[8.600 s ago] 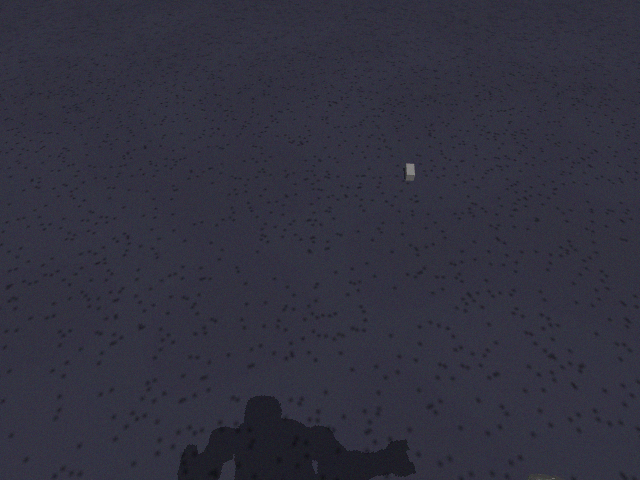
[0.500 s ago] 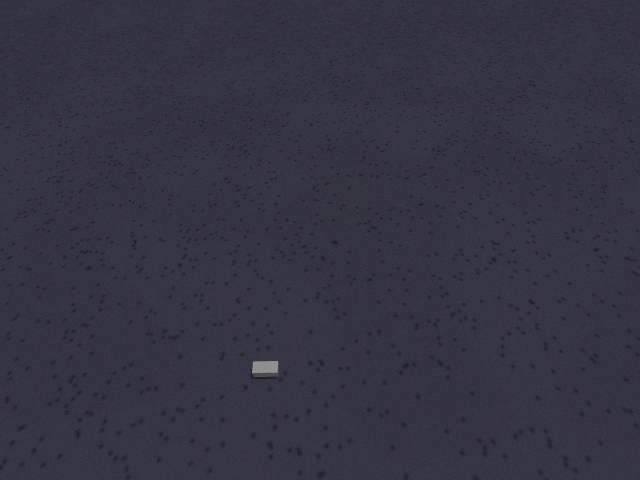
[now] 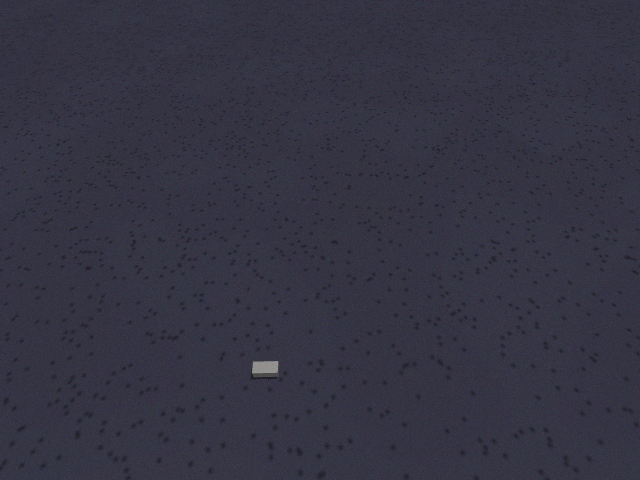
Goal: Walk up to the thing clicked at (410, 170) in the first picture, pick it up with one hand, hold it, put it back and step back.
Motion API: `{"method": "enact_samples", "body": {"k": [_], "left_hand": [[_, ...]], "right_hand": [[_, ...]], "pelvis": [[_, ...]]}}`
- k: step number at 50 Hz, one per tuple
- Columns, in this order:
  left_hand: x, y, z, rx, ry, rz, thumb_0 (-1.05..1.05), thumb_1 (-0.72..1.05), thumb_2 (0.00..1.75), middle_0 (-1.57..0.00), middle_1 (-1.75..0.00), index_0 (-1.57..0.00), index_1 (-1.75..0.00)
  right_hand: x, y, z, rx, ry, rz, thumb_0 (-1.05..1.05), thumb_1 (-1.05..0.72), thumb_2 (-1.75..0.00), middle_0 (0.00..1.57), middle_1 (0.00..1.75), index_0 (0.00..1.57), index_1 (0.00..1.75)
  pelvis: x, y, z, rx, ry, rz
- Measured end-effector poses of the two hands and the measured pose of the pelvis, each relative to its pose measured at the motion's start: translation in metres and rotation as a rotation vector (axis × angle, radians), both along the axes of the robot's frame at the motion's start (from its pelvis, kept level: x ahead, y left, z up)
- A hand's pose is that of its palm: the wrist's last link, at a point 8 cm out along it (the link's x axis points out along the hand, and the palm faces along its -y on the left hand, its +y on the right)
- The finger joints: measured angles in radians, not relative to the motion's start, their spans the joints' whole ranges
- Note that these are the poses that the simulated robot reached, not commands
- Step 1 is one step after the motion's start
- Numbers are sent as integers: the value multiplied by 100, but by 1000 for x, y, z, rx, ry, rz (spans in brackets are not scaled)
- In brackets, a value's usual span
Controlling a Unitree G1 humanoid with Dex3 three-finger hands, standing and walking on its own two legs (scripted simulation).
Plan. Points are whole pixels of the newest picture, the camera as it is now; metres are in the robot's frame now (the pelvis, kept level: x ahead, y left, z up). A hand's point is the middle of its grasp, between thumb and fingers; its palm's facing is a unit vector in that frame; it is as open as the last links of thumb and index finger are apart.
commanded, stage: stand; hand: left
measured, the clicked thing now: (265, 369) +0.53 +0.22 -0.77
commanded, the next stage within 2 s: walk up in 0.08 s
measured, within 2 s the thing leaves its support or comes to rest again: neither
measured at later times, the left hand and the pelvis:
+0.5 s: hand out of the picture +0.13 +0.24 -0.16, palm faces +0.02 -0.92 -0.38, open 7.4 cm; pelvis +0.05 -0.03 -0.02, yaw +2 degrees
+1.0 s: hand out of the picture +0.14 +0.23 -0.17, palm faces +0.08 -0.92 -0.37, open 7.4 cm; pelvis +0.07 -0.04 -0.02, yaw +4 degrees
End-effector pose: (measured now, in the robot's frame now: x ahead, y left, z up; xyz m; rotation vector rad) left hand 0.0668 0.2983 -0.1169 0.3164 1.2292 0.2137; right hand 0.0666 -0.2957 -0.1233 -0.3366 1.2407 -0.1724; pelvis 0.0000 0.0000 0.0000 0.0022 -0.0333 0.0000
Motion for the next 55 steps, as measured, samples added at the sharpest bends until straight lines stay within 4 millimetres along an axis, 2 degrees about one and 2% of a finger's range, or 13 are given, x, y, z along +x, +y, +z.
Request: {"method": "enact_samples", "body": {"k": [7,15,19,23,28,34,39,44,50,55], "left_hand": [[2,4,-1,-5,-20,14,0,90,89,-20,-30,-20,-30],[9,14,-16,-11,-19,52,0,90,89,-20,-30,-20,-30],[24,7,-16,-1,-7,39,0,90,89,-20,-30,-20,-30],[49,-8,-12,23,-43,6,0,90,89,-20,-30,-20,-30],[66,-31,-1,28,-89,0,0,90,89,-20,-30,-20,-30],[75,-44,5,23,-98,1,0,90,89,-21,-30,-20,-30],[76,-36,-9,15,-92,29,0,90,89,-21,-30,-20,-30],[75,-27,-19,14,-75,74,0,90,89,-21,-30,-20,-30],[58,-24,-15,25,-37,78,0,90,89,-20,-30,-20,-30],[47,-16,-8,38,-15,91,0,90,89,-21,-30,-20,-30]], "right_hand": [[1,-2,0,-6,-17,2,0,-90,-90,21,30,20,30],[-4,-11,0,-53,-3,0,0,-90,-90,21,30,20,30],[-8,-23,-1,-64,20,-6,0,-90,-90,21,30,20,30],[-7,-48,-8,-77,53,-22,0,-90,-90,21,30,21,30],[20,-62,-10,-69,64,-32,0,-90,-90,21,30,20,30],[65,-58,-9,-34,6,15,0,-90,-90,21,30,20,30],[96,-45,-14,-26,-35,52,0,-90,-90,21,30,20,30],[117,-32,-13,-12,-71,75,0,-90,-90,21,30,20,30],[144,-26,-8,11,-120,90,0,-90,-90,21,30,20,30],[152,-21,-5,20,-132,101,0,-90,-90,21,30,20,30]], "pelvis": [[2,0,-3,-2,-4,1],[23,-1,-15,11,-2,3],[31,-10,-17,10,0,16],[41,-26,-22,9,-8,22],[55,-39,-16,17,-21,38],[67,-41,-11,13,-16,43],[73,-37,-20,1,-24,60],[75,-36,-24,12,-23,61],[73,-37,-21,-2,-20,70],[71,-31,-16,4,-22,74]]}}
